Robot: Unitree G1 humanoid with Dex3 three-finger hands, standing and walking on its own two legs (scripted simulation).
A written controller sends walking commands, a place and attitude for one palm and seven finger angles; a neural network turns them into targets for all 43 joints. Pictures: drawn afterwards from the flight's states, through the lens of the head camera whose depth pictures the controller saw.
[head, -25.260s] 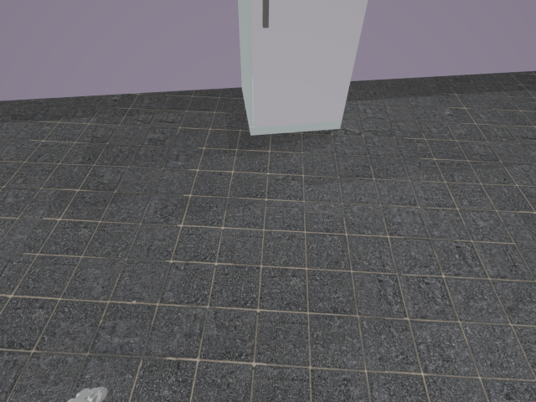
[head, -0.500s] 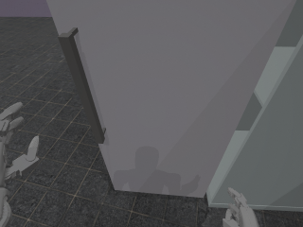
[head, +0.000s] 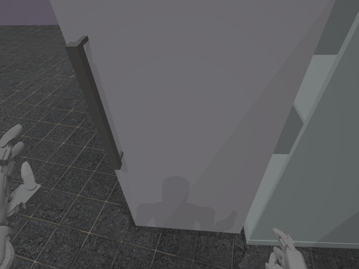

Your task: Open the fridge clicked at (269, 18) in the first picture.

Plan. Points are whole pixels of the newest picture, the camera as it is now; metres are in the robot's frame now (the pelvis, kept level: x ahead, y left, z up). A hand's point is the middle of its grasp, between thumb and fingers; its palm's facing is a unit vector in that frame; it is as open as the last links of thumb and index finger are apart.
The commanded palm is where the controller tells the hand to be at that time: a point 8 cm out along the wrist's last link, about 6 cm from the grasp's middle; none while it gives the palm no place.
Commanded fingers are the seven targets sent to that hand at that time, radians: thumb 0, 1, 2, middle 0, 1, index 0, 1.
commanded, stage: step back with the hand held close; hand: left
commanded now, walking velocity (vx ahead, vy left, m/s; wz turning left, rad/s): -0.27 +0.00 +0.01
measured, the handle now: (103, 114) +0.45 +0.28 +0.11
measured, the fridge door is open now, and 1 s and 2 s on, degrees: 88 88 88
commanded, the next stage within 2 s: stop stepping back and stand still in 0.98 s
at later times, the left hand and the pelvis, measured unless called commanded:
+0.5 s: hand (4, 213) +0.14 +0.30 +0.16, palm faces +0.46 -0.76 -0.45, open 7.4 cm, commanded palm +0.08 +0.33 +0.18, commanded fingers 0.00 0.90 0.90 -0.20 -0.30 -0.20 -0.30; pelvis -0.07 +0.03 -0.01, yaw -1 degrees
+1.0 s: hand out of the picture +0.03 +0.28 +0.17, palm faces +0.56 -0.70 -0.45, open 7.4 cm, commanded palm -0.05 +0.32 +0.18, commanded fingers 0.00 0.90 0.90 -0.20 -0.30 -0.20 -0.30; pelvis -0.16 +0.00 -0.04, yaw +5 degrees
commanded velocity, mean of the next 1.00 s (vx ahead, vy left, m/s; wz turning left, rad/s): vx -0.30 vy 0.00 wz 0.01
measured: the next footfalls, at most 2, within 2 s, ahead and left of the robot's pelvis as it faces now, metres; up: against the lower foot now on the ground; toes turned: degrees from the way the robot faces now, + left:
left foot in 1.20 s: -0.12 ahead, +0.16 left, +0.01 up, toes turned +15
right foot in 1.46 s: -0.30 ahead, -0.09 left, +0.00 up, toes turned +3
